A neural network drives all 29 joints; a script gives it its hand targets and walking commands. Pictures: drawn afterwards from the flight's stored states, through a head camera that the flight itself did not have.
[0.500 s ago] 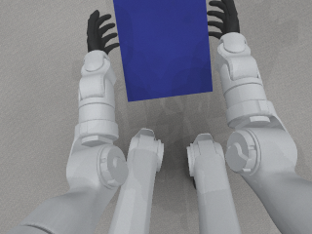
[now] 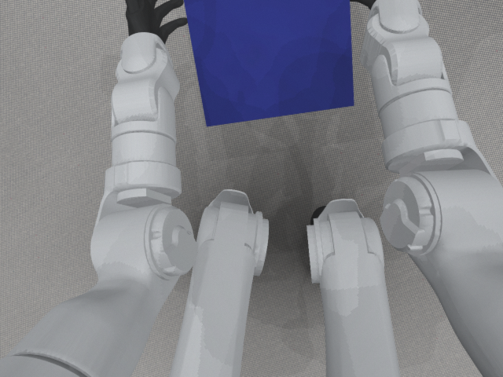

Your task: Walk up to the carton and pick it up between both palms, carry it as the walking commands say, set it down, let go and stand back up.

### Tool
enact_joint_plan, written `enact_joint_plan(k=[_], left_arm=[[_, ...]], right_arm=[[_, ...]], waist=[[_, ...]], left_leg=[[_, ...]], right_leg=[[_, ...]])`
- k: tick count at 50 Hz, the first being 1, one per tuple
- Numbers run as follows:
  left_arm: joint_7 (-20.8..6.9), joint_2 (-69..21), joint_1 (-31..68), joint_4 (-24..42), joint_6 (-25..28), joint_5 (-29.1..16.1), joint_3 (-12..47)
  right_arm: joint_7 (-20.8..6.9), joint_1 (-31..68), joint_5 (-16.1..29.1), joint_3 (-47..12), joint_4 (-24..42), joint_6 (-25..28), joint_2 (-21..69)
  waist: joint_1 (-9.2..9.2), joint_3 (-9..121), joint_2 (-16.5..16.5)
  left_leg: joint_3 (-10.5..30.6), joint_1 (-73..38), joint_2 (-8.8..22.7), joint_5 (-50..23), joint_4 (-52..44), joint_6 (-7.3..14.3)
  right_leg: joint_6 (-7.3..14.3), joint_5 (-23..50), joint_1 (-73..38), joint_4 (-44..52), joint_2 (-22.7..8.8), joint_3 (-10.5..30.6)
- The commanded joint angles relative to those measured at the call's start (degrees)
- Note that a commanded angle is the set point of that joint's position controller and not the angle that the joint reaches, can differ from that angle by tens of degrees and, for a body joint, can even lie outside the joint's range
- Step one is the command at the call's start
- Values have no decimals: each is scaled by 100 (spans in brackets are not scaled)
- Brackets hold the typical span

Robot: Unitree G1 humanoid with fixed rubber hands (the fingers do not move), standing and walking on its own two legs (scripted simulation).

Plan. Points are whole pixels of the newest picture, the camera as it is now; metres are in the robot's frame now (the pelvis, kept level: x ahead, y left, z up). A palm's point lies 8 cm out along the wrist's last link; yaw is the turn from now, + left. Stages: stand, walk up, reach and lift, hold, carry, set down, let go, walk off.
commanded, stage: set down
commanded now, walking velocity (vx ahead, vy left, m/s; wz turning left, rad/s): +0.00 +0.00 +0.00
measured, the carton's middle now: (264, 13) +0.57 +0.05 -0.24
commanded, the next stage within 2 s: none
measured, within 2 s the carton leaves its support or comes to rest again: rests again in 1.14 s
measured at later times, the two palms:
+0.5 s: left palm (160, 39) +0.52 +0.19 -0.18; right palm (377, 5) +0.56 -0.10 -0.19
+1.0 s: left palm (165, 46) +0.51 +0.19 -0.20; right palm (373, 16) +0.56 -0.10 -0.21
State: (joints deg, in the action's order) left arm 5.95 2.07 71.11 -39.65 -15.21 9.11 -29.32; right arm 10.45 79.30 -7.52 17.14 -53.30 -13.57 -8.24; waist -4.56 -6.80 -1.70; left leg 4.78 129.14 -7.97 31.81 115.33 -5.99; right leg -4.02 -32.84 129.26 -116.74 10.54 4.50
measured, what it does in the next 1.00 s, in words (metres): stands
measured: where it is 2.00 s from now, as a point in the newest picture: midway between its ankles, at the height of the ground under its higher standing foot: (276, 259)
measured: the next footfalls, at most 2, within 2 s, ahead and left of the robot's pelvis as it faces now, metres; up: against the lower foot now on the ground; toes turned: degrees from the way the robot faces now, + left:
none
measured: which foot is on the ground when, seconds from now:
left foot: down 0.00-1.00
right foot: down 0.00-1.00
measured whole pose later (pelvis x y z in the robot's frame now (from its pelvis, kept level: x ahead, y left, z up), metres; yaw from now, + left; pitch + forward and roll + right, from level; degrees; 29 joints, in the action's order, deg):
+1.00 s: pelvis +0.01 +0.00 -0.03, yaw +0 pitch +37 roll +2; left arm 4.3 7.0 76.2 -48.9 -11.8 4.9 -25.3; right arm 7.8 84.7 -1.6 11.2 -62.9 -10.4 -14.1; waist -4.9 -19.4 -1.8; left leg 2.7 126.7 -5.3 35.4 124.5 -4.7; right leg -2.3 -36.8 126.9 -126.4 8.7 2.6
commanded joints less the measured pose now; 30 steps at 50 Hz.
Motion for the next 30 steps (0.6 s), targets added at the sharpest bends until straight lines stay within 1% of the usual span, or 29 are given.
enact_joint_plan(k=[1, 4, 6, 8, 11, 17, 30], left_arm=[[-1550, -4585, 3771, -63, 134, -734, 2869], [-1550, -4475, 3894, -131, 151, -785, 2854], [-1549, -4416, 4021, -171, 173, -799, 2830], [-1542, -4369, 3993, -241, 226, -809, 2788], [-1533, -4356, 3961, -240, 301, -876, 2826], [-1532, -4341, 3931, -210, 369, -990, 2944], [-1586, -4164, 4072, -474, 387, -913, 2715]], right_arm=[[-1526, 3109, 672, -2159, 122, 168, 5373], [-1532, 3214, 721, -2154, 46, 185, 5255], [-1543, 3361, 741, -2132, 33, 208, 5138], [-1552, 3389, 776, -2120, -38, 261, 5056], [-1559, 3353, 869, -2167, -82, 324, 5078], [-1558, 3252, 985, -2257, -117, 379, 5138], [-1610, 3468, 957, -2093, -217, 411, 4871]], waist=[[-285, 6783, -310], [-276, 6603, -307], [-271, 6253, -278], [-297, 5965, -290], [-328, 5953, -309], [-316, 5982, -298], [-304, 5287, -280]], left_leg=[[-1038, -3531, -15, -2067, -653, 217], [-1036, -3439, 5, -1986, -545, 229], [-1018, -3282, 14, -1900, -508, 243], [-987, -3194, 10, -2024, -420, 257], [-976, -3221, 11, -2250, -298, 265], [-960, -3279, 17, -2494, -141, 262], [-942, -2942, 51, -1996, -60, 347]], right_leg=[[210, 1863, -3591, 690, 17, -839], [227, 1776, -3472, 566, 3, -836], [253, 1693, -3292, 506, 6, -814], [270, 1803, -3200, 409, 12, -791], [292, 2040, -3303, 287, 22, -764], [315, 2305, -3439, 133, 24, -723], [362, 1822, -3104, 92, -24, -677]])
